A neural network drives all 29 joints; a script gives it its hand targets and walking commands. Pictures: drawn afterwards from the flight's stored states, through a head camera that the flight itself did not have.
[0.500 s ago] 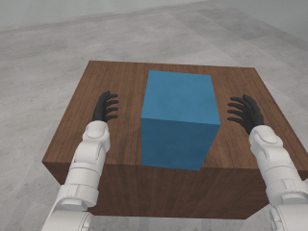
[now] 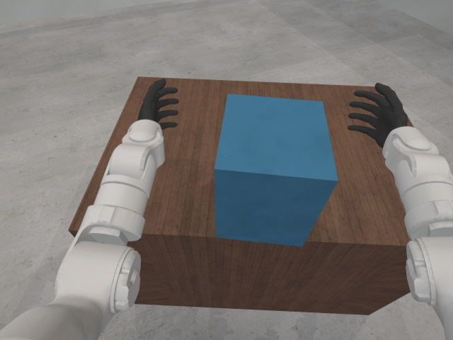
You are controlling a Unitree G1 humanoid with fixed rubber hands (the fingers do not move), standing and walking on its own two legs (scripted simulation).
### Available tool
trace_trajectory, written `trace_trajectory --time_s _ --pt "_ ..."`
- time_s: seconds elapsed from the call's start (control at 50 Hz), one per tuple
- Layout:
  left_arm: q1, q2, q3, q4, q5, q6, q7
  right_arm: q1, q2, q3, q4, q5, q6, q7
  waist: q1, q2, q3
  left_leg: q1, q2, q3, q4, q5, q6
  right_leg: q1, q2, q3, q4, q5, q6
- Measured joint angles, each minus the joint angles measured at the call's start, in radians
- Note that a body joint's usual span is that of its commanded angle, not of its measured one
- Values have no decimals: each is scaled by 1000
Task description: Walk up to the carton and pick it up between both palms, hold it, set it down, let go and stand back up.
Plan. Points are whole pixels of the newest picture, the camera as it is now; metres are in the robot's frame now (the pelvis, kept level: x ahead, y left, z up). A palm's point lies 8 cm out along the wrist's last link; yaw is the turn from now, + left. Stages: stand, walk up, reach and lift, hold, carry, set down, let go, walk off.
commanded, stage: reach and lift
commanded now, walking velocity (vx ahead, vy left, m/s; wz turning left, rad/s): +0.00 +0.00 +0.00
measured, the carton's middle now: (266, 173) +0.46 -0.05 +0.00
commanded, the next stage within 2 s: none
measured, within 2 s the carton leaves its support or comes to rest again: neither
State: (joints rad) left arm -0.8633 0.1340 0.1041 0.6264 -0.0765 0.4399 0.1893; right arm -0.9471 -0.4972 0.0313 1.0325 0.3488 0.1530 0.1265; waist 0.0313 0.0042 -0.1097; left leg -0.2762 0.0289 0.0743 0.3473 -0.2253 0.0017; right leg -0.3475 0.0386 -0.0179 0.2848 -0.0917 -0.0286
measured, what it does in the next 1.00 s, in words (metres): stands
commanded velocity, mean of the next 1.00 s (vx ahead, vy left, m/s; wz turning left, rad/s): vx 0.00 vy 0.00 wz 0.00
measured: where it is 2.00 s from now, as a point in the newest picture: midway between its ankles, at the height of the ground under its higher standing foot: outside the picture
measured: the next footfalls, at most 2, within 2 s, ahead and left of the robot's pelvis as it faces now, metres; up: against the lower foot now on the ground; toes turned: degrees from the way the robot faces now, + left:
none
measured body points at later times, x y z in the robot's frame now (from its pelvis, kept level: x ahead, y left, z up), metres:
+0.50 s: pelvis +0.00 +0.00 -0.01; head +0.05 +0.00 +0.44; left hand +0.44 +0.18 +0.09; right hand +0.46 -0.21 +0.09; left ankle -0.04 +0.11 -0.75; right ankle +0.02 -0.10 -0.75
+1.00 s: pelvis -0.02 -0.03 -0.02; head +0.06 -0.03 +0.42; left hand +0.44 +0.16 +0.06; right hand +0.47 -0.20 +0.06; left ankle -0.04 +0.11 -0.75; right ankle +0.02 -0.10 -0.75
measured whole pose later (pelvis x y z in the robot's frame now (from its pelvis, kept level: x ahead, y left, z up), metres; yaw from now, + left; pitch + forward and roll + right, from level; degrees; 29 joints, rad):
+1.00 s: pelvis -0.02 -0.03 -0.02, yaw +3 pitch +22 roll +0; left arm -1.03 0.15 0.04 1.37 -0.17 -0.30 0.13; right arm -1.07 -0.32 0.07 1.45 0.35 -0.25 0.01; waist 0.03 0.01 -0.24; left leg -0.70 0.04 0.01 0.57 -0.26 -0.04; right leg -0.75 0.04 -0.09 0.51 -0.15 -0.07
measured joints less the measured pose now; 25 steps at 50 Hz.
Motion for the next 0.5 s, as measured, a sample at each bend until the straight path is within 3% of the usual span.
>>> trace_trajectory --time_s 0.22,0.36,0.5 --pt "-109 14 21 185 22 -76 -24 -97 21 6 119 -26 -18 -10 -4 4 -14 -37 -1 -14 3 4 -3 -29 -1 -13 -4 3 -2" --pt "-16 -27 35 258 85 -255 -50 -7 92 -26 151 -80 -154 -35 -10 -1 -2 -48 -3 -29 3 9 -5 -34 -5 -27 -4 2 -4" --pt "13 -35 20 346 63 -426 -15 14 145 -77 218 -76 -271 -63 13 11 -36 -145 8 -26 78 -18 -13 -123 4 -25 46 -9 -9"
